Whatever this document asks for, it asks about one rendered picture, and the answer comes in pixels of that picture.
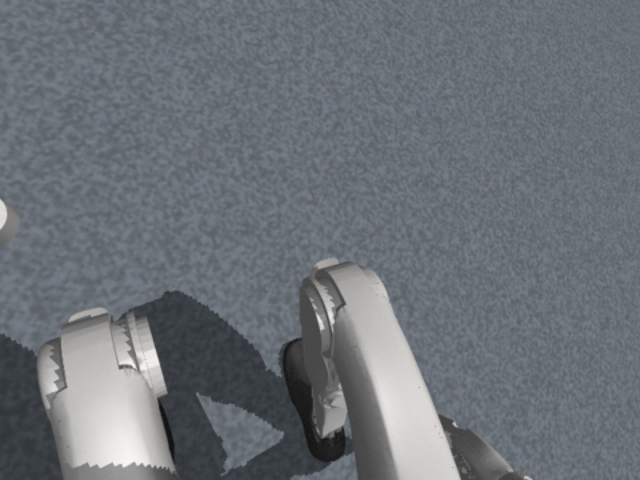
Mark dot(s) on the right robot hand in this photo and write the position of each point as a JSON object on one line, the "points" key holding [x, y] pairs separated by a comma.
{"points": [[474, 457]]}

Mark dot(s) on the tin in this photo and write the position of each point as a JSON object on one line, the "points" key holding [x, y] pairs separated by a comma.
{"points": [[9, 223]]}

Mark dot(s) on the left robot foot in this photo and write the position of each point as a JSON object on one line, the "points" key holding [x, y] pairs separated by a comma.
{"points": [[167, 430]]}

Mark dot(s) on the right robot foot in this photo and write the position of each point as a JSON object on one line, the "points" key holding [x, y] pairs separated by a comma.
{"points": [[299, 387]]}

